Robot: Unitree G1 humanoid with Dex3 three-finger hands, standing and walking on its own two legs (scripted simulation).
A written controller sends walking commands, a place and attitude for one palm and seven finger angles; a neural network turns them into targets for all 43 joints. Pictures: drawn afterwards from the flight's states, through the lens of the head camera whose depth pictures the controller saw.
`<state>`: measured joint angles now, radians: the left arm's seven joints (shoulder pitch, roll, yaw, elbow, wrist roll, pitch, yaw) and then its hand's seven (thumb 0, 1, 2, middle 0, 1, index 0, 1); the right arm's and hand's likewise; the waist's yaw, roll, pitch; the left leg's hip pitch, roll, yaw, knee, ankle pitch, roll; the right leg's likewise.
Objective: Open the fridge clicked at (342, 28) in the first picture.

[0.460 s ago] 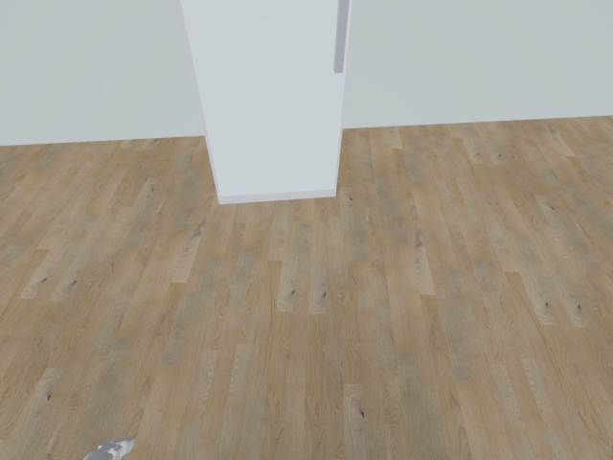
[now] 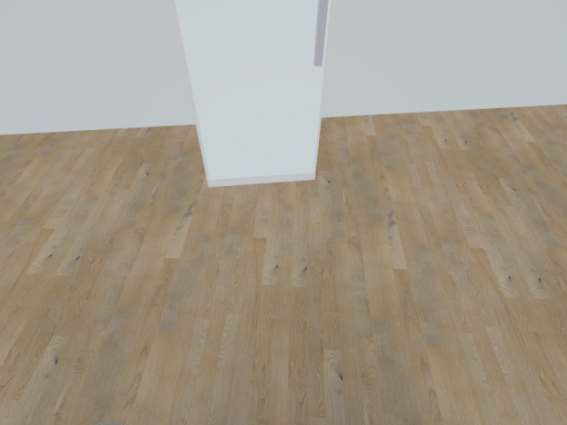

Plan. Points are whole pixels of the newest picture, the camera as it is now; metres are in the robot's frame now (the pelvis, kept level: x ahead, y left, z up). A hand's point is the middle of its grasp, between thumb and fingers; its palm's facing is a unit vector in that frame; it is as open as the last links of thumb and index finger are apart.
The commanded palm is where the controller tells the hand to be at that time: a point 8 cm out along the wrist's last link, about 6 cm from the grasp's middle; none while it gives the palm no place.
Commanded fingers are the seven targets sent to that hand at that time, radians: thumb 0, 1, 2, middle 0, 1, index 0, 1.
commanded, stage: stand and wait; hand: right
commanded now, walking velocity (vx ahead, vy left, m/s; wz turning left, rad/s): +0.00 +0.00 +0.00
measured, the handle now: (320, 12) +1.37 -0.05 +0.08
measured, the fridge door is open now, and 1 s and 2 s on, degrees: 0 0 0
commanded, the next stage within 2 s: look at it before walking up in 0.36 s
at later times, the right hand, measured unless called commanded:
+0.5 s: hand out of the picture +0.07 -0.24 -0.15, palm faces -0.04 +0.94 -0.34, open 7.3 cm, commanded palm none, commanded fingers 0.00 -0.90 -0.90 0.20 0.30 0.20 0.30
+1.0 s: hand out of the picture +0.08 -0.24 -0.15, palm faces -0.04 +0.94 -0.33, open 7.3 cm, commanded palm none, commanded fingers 0.00 -0.90 -0.90 0.20 0.30 0.20 0.30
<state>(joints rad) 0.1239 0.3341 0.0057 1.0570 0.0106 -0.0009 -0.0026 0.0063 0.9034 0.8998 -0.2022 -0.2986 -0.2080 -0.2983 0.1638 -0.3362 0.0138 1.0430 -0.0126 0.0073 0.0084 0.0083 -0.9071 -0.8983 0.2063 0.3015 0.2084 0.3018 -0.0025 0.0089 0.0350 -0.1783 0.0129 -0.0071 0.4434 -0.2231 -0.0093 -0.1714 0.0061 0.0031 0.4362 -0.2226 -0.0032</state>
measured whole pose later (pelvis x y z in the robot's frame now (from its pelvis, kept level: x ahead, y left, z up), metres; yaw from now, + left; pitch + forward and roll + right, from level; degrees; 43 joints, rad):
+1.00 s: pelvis +0.01 +0.01 +0.00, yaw +0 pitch -2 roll +0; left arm 0.11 0.33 0.00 1.11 0.01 -0.01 0.00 0.01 0.90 0.90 -0.20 -0.30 -0.21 -0.30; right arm 0.14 -0.34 0.01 1.08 -0.01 0.00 0.01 0.01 -0.91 -0.90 0.21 0.30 0.21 0.30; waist 0.00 0.01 0.03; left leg -0.15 0.00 -0.01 0.39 -0.20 0.00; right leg -0.14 -0.01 0.00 0.38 -0.20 0.01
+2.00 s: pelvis +0.31 +0.02 -0.01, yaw -3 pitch -2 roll +2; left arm 0.30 0.17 0.06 1.09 0.02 -0.03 0.01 0.01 0.91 0.90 -0.20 -0.30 -0.20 -0.30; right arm 0.20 -0.17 -0.06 1.03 -0.02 -0.08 -0.01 -0.01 -0.95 -0.90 0.20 0.30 0.21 0.30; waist 0.04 -0.03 0.04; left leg -0.22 0.02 0.20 0.51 -0.26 0.04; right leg -0.51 -0.11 -0.04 1.21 -0.30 -0.02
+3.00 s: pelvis +0.59 -0.04 -0.01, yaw +4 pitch -1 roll +1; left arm 0.22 0.17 0.06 1.05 0.01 0.03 0.03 0.01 0.91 0.90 -0.20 -0.30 -0.20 -0.30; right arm 0.20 -0.15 -0.06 1.00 -0.03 0.01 -0.03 0.00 -0.93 -0.90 0.20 0.30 0.21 0.30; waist 0.01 -0.03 0.07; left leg -0.30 0.00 0.08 0.54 -0.22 0.04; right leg -0.42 -0.10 -0.06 1.05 -0.45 0.06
